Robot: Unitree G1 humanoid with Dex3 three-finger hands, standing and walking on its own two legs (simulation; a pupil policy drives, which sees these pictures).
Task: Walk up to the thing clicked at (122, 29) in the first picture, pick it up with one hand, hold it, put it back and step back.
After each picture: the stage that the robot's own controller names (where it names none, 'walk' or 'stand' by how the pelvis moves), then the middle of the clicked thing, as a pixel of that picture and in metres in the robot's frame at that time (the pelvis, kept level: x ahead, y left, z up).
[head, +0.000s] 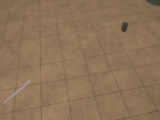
stand; (124, 27) +1.66 -0.50 -0.72
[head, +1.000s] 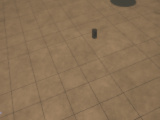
walk; (94, 33) +1.58 -0.02 -0.69
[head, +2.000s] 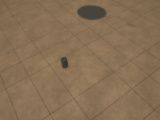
walk; (64, 62) +1.04 +0.27 -0.71
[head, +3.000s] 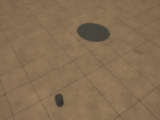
walk; (59, 100) +0.63 +0.22 -0.69
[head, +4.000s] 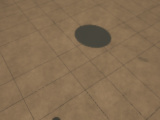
stand; out of the picture +0.39 +0.20 -0.70
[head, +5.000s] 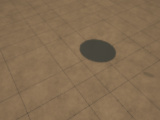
stand; out of the picture +0.35 +0.20 -0.72
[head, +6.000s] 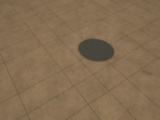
stand; out of the picture +0.35 +0.21 -0.73
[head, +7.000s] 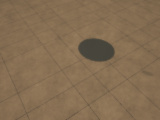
stand; out of the picture +0.34 +0.21 -0.73
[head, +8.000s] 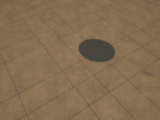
stand; out of the picture +0.33 +0.21 -0.73
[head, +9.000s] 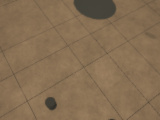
go down; (51, 103) +0.38 +0.19 -0.59
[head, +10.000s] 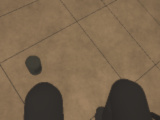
go down; (34, 65) +0.44 +0.21 -0.31
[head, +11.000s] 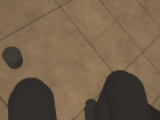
close in; (13, 58) +0.43 +0.23 -0.27
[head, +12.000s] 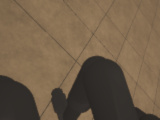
close; out of the picture +0.43 +0.26 -0.23
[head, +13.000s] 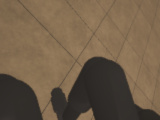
close; out of the picture +0.41 +0.25 -0.23
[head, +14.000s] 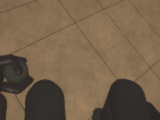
lift; (18, 75) +0.33 +0.24 -0.09
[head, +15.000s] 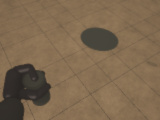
hold; (37, 88) +0.32 +0.17 +0.04
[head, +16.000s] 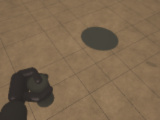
hold; (41, 91) +0.32 +0.17 +0.00
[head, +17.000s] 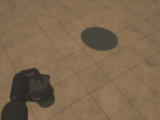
hold; (42, 91) +0.32 +0.17 -0.01
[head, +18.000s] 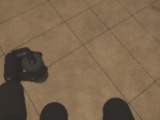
crouch; (36, 69) +0.40 +0.17 -0.09
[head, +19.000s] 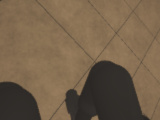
lower; out of the picture +0.44 +0.25 -0.21
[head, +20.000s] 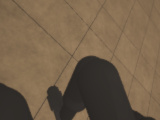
lower; out of the picture +0.43 +0.27 -0.23
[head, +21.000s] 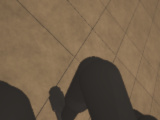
lower; out of the picture +0.43 +0.27 -0.23
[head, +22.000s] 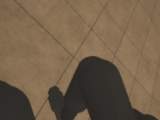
lower; out of the picture +0.43 +0.27 -0.23
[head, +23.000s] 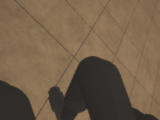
lower; out of the picture +0.43 +0.27 -0.23
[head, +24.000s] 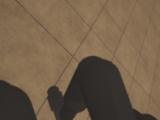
open; out of the picture +0.42 +0.26 -0.23
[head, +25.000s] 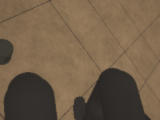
stand; (2, 53) +0.43 +0.24 -0.26
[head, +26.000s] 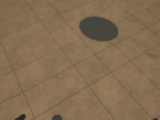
stand; out of the picture +0.37 +0.17 -0.62
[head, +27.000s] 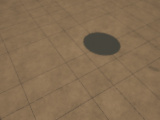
stand; out of the picture +0.38 +0.17 -0.66
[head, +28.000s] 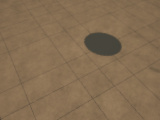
stand; out of the picture +0.37 +0.17 -0.67
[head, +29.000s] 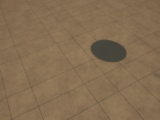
stand; out of the picture +0.41 +0.17 -0.72
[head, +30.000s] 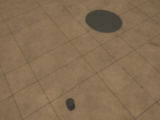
walk; (70, 104) +0.47 +0.14 -0.70
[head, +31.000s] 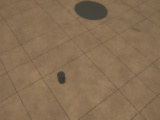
walk; (61, 77) +0.72 +0.17 -0.70
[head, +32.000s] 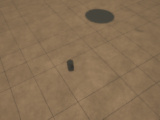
stand; (70, 65) +1.02 +0.20 -0.70
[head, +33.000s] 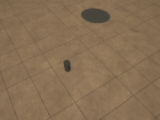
stand; (67, 66) +1.01 +0.19 -0.72
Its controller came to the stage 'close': yes
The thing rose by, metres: 0.71
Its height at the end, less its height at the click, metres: +0.00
